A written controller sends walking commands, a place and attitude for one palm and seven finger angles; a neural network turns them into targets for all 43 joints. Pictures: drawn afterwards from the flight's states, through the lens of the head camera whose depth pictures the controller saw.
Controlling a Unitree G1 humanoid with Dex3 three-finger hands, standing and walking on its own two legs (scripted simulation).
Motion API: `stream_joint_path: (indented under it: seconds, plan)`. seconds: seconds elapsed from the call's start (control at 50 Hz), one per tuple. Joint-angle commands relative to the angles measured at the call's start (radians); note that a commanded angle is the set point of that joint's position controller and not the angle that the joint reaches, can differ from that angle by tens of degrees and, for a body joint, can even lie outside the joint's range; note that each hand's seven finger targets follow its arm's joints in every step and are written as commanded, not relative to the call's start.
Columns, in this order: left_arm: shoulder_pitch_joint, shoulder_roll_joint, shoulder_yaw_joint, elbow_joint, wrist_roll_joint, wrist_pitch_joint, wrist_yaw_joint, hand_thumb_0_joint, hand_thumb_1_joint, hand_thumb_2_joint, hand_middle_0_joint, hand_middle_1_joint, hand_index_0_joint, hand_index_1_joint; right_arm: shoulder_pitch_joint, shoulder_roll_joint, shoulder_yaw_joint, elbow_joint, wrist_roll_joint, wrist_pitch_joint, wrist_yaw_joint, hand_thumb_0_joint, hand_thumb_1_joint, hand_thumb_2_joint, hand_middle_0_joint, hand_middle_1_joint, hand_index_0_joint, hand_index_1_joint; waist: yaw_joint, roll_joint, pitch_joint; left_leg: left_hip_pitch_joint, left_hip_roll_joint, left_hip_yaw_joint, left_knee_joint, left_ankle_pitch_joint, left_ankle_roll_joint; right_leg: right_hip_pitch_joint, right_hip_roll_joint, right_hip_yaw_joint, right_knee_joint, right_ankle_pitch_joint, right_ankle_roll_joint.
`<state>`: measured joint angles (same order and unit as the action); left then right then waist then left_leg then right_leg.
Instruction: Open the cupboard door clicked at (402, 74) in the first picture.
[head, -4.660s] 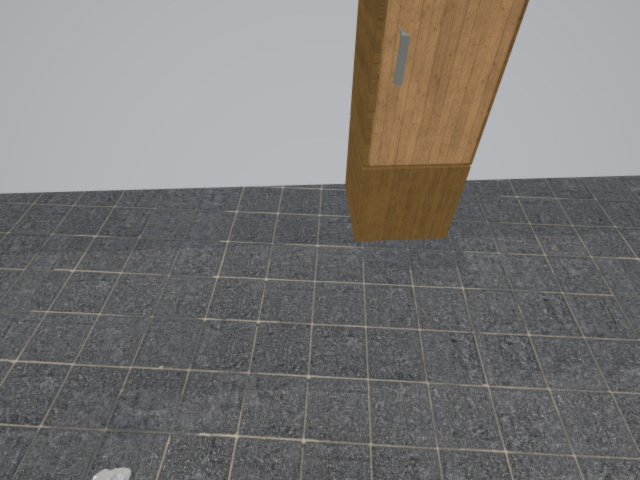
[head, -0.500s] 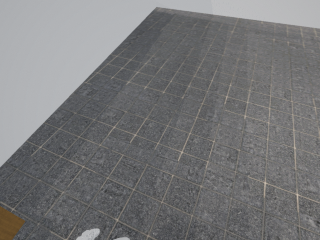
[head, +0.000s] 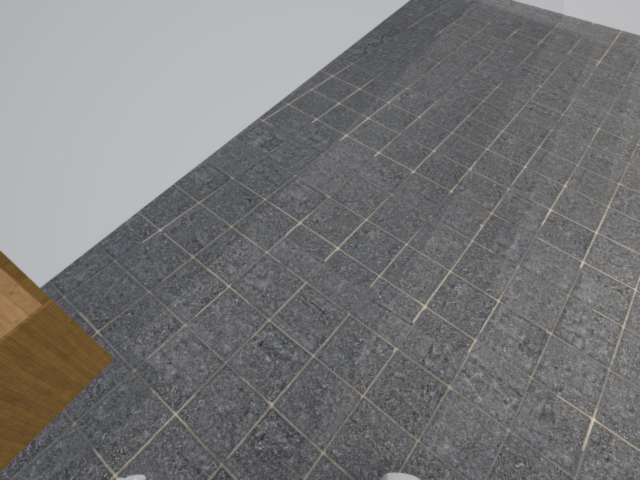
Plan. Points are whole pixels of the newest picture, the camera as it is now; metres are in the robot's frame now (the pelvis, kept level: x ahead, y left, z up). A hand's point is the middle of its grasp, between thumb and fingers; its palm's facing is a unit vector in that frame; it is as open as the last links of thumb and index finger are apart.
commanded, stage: turn to face it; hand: left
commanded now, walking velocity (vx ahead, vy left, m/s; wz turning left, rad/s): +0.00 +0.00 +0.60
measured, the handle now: out of the picture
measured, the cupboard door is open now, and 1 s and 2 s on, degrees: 0 0 0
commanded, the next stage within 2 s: take the last steps up to it in 1.44 s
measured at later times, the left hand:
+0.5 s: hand out of the picture -0.03 +0.15 -0.16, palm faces +0.34 -0.91 -0.25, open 7.4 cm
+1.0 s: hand out of the picture -0.03 +0.20 -0.15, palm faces +0.57 -0.76 -0.29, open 7.4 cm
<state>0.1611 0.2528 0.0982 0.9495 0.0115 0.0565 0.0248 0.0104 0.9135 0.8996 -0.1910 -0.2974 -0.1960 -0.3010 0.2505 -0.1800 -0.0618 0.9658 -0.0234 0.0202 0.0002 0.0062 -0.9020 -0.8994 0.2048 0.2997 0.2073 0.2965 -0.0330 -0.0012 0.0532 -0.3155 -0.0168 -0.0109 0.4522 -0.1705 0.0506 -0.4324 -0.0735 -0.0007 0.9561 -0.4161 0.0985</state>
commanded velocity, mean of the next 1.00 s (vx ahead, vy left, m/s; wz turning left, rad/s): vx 0.00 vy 0.00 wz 0.60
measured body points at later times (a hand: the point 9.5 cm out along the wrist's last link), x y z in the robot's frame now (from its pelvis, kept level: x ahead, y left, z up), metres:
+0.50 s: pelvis -0.02 -0.05 -0.01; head +0.02 -0.05 +0.44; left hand -0.05 +0.20 -0.14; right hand +0.15 -0.28 -0.15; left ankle -0.07 +0.09 -0.70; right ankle -0.01 -0.17 -0.74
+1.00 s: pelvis -0.02 -0.05 -0.01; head +0.01 -0.04 +0.44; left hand -0.06 +0.24 -0.13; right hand +0.17 -0.22 -0.16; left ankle -0.08 +0.07 -0.74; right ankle +0.05 -0.16 -0.72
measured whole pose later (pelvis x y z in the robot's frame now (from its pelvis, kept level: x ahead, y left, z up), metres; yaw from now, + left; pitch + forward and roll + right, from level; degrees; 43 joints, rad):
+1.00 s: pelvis -0.02 -0.05 -0.01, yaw +36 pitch +0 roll +1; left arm 0.12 0.24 0.06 0.86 0.00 0.04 0.02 0.01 0.91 0.90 -0.19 -0.30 -0.20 -0.30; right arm 0.22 -0.22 -0.06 0.93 -0.03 0.05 0.01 0.01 -0.90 -0.90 0.21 0.30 0.21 0.30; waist -0.04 0.02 0.06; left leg -0.28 -0.05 -0.11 0.51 -0.23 -0.01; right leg -0.36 -0.05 0.00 0.75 -0.41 0.09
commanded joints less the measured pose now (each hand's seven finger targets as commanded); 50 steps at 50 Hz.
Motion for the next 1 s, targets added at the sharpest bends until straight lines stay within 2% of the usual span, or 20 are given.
stream_joint_path:
  seconds: [0.0, 0.06, 0.1, 0.12, 0.14, 0.16, 0.22, 0.26, 0.34, 0.42, 0.52, 0.54, 0.56, 0.58, 0.6, 0.62, 0.7, 0.86, 0.92, 0.98]
  plan:
    - [-0.032, 0.036, -0.008, -0.105, -0.007, -0.028, 0.001, 0.000, 0.900, 0.900, -0.200, -0.300, -0.200, -0.300, 0.024, -0.227, -0.061, -0.065, -0.003, -0.004, -0.012, 0.000, -0.900, -0.900, 0.200, 0.300, 0.200, 0.300, -0.010, 0.163, -0.122, 0.150, 0.250, -0.336, -0.110, 0.232, 0.123, -0.002, 0.026, -0.001, -0.136, -0.033, -0.009]
    - [0.043, 0.046, -0.008, -0.096, -0.011, -0.032, 0.003, 0.000, 0.900, 0.900, -0.200, -0.300, -0.200, -0.300, -0.038, -0.237, -0.069, -0.088, -0.003, 0.006, -0.005, 0.000, -0.900, -0.900, 0.200, 0.300, 0.200, 0.300, 0.024, 0.183, -0.126, 0.050, 0.205, -0.347, -0.083, 0.178, 0.092, 0.157, 0.058, -0.021, -0.325, 0.034, -0.025]
    - [0.128, 0.090, 0.005, -0.079, -0.005, -0.043, 0.008, 0.000, 0.900, 0.900, -0.200, -0.300, -0.200, -0.300, -0.074, -0.208, -0.069, -0.110, 0.007, 0.013, 0.001, 0.000, -0.900, -0.900, 0.200, 0.300, 0.200, 0.300, 0.069, 0.092, -0.130, -0.133, 0.122, -0.289, 0.007, -0.019, 0.011, 0.382, 0.006, -0.001, -0.580, 0.170, -0.048]
    - [0.144, 0.193, 0.021, -0.093, 0.014, -0.056, 0.017, 0.000, 0.900, 0.900, -0.200, -0.300, -0.200, -0.300, -0.056, -0.133, -0.059, -0.127, 0.017, 0.017, 0.007, 0.000, -0.900, -0.900, 0.200, 0.300, 0.200, 0.300, 0.081, -0.204, -0.121, -0.326, -0.009, -0.133, 0.256, -0.249, -0.074, 0.480, -0.257, 0.281, -0.750, 0.030, -0.132]
    - [0.094, 0.236, 0.019, -0.119, 0.013, -0.049, 0.018, 0.000, 0.900, 0.900, -0.200, -0.300, -0.200, -0.300, -0.079, -0.140, -0.061, -0.149, 0.004, 0.014, 0.005, 0.000, -0.900, -0.900, 0.200, 0.300, 0.200, 0.300, 0.074, -0.312, -0.069, -0.358, -0.043, -0.045, 0.490, -0.397, -0.101, 0.318, -0.437, 0.420, -0.780, 0.044, -0.213]
    - [0.028, 0.203, 0.008, -0.144, 0.010, -0.046, 0.019, 0.000, 0.900, 0.900, -0.200, -0.300, -0.200, -0.300, -0.084, -0.175, -0.068, -0.147, -0.004, 0.022, 0.011, 0.000, -0.900, -0.900, 0.200, 0.300, 0.200, 0.300, 0.047, -0.190, -0.025, -0.303, 0.005, -0.080, 0.629, -0.351, -0.086, 0.172, -0.412, 0.332, -0.780, -0.012, -0.233]
    - [-0.086, 0.113, -0.013, -0.163, 0.008, -0.058, 0.013, 0.000, 0.900, 0.900, -0.200, -0.300, -0.200, -0.300, -0.024, -0.162, -0.066, -0.095, -0.006, 0.040, 0.027, 0.000, -0.900, -0.900, 0.200, 0.300, 0.200, 0.300, -0.025, -0.179, 0.041, -0.286, 0.051, -0.032, 0.775, -0.196, -0.108, 0.117, -0.252, 0.105, -0.719, 0.139, -0.172]
    - [-0.027, 0.096, -0.020, -0.149, 0.011, -0.068, 0.010, 0.000, 0.900, 0.900, -0.200, -0.300, -0.200, -0.300, -0.038, -0.145, -0.056, -0.098, -0.001, 0.033, 0.031, 0.000, -0.900, -0.900, 0.200, 0.300, 0.200, 0.300, -0.004, -0.174, 0.018, -0.299, 0.050, 0.004, 0.727, -0.185, -0.126, 0.229, -0.224, 0.011, -0.647, 0.374, -0.178]
    - [0.096, 0.134, -0.012, -0.111, 0.015, -0.064, 0.008, 0.000, 0.900, 0.900, -0.200, -0.300, -0.200, -0.300, -0.135, -0.134, -0.044, -0.127, 0.005, 0.038, 0.030, 0.000, -0.900, -0.900, 0.200, 0.300, 0.200, 0.300, 0.057, -0.175, -0.017, -0.263, 0.055, 0.050, 0.582, -0.236, -0.141, 0.336, -0.260, -0.030, -0.599, 0.548, -0.200]
    - [0.110, 0.166, -0.002, -0.104, 0.021, -0.057, 0.005, 0.000, 0.900, 0.900, -0.200, -0.300, -0.200, -0.300, -0.176, -0.129, -0.032, -0.147, 0.010, 0.031, 0.033, 0.000, -0.900, -0.900, 0.200, 0.300, 0.200, 0.300, 0.074, -0.214, -0.048, -0.176, 0.056, 0.093, 0.401, -0.270, -0.129, 0.356, -0.290, -0.055, -0.563, 0.587, -0.212]
    - [0.091, 0.182, 0.011, -0.098, 0.012, -0.044, -0.001, 0.000, 0.900, 0.900, -0.200, -0.300, -0.200, -0.300, -0.091, -0.159, -0.030, -0.133, 0.011, 0.010, 0.028, 0.000, -0.900, -0.900, 0.200, 0.300, 0.200, 0.300, 0.037, -0.183, -0.124, 0.052, 0.043, 0.128, 0.065, -0.113, -0.095, 0.325, -0.283, -0.144, -0.388, 0.585, -0.145]
    - [0.091, 0.164, 0.009, -0.106, 0.002, -0.040, -0.003, 0.000, 0.900, 0.900, -0.200, -0.300, -0.200, -0.300, -0.014, -0.211, -0.044, -0.113, 0.009, -0.001, 0.027, 0.000, -0.900, -0.900, 0.200, 0.300, 0.200, 0.300, -0.009, -0.057, -0.187, 0.239, 0.093, 0.051, -0.053, 0.075, -0.069, 0.208, -0.247, -0.183, -0.221, 0.485, -0.094]
    - [0.077, 0.094, -0.004, -0.149, -0.005, -0.038, -0.012, 0.000, 0.900, 0.900, -0.200, -0.300, -0.200, -0.300, 0.053, -0.338, -0.075, -0.107, 0.003, -0.012, 0.019, 0.000, -0.900, -0.900, 0.200, 0.300, 0.200, 0.300, -0.046, 0.283, -0.211, 0.431, 0.375, -0.319, -0.072, 0.493, 0.053, -0.116, -0.096, -0.209, 0.017, -0.069, -0.004]
    - [0.008, 0.081, -0.018, -0.174, 0.004, -0.029, -0.006, 0.000, 0.900, 0.900, -0.200, -0.300, -0.200, -0.300, 0.116, -0.372, -0.082, -0.078, 0.015, -0.004, 0.012, 0.000, -0.900, -0.900, 0.200, 0.300, 0.200, 0.300, -0.070, 0.282, -0.211, 0.408, 0.457, -0.369, -0.052, 0.749, 0.147, -0.183, -0.063, -0.097, 0.139, -0.266, 0.000]
    - [0.003, 0.091, -0.013, -0.171, 0.007, -0.023, -0.006, 0.000, 0.900, 0.900, -0.200, -0.300, -0.200, -0.300, 0.097, -0.343, -0.072, -0.075, 0.010, -0.002, 0.005, 0.000, -0.900, -0.900, 0.200, 0.300, 0.200, 0.300, -0.051, 0.192, -0.185, 0.375, 0.441, -0.288, -0.041, 0.699, 0.164, -0.187, -0.088, -0.058, 0.199, -0.206, -0.012]
    - [-0.010, 0.080, -0.009, -0.154, 0.008, -0.022, -0.003, 0.000, 0.900, 0.900, -0.200, -0.300, -0.200, -0.300, 0.064, -0.303, -0.062, -0.082, 0.007, -0.008, -0.006, 0.000, -0.900, -0.900, 0.200, 0.300, 0.200, 0.300, -0.044, 0.250, -0.166, 0.317, 0.367, -0.263, -0.048, 0.641, 0.136, -0.182, -0.084, -0.034, 0.216, -0.148, -0.008]
    - [0.025, 0.094, -0.001, -0.113, 0.003, -0.024, -0.016, 0.000, 0.900, 0.900, -0.200, -0.300, -0.200, -0.300, -0.070, -0.245, -0.037, -0.118, 0.004, -0.014, -0.012, 0.000, -0.900, -0.900, 0.200, 0.300, 0.200, 0.300, 0.019, 0.167, -0.083, 0.186, 0.236, -0.170, -0.084, 0.465, 0.083, -0.118, -0.050, -0.015, 0.202, 0.017, 0.002]
    - [-0.054, 0.079, -0.009, -0.154, -0.003, -0.025, -0.005, 0.000, 0.900, 0.900, -0.200, -0.300, -0.200, -0.300, -0.021, -0.256, -0.051, -0.106, -0.002, -0.005, -0.009, 0.000, -0.900, -0.900, 0.200, 0.300, 0.200, 0.300, -0.008, 0.147, -0.084, 0.180, 0.240, -0.311, -0.091, 0.333, 0.127, -0.059, -0.004, 0.004, -0.036, -0.027, 0.006]
    - [-0.041, 0.073, -0.015, -0.161, -0.008, -0.031, -0.003, 0.000, 0.900, 0.900, -0.200, -0.300, -0.200, -0.300, -0.040, -0.260, -0.055, -0.112, -0.004, 0.002, -0.006, 0.000, -0.900, -0.900, 0.200, 0.300, 0.200, 0.300, 0.001, 0.178, -0.088, 0.123, 0.215, -0.345, -0.063, 0.357, 0.115, 0.055, 0.034, -0.011, -0.189, -0.029, -0.007]
    - [0.056, 0.085, -0.010, -0.144, -0.013, -0.046, 0.001, 0.000, 0.900, 0.900, -0.200, -0.300, -0.200, -0.300, -0.077, -0.250, -0.059, -0.126, 0.004, 0.006, -0.004, 0.000, -0.900, -0.900, 0.200, 0.300, 0.200, 0.300, 0.053, 0.149, -0.121, 0.018, 0.160, -0.347, 0.023, 0.296, 0.061, 0.267, 0.051, -0.023, -0.469, 0.156, -0.019]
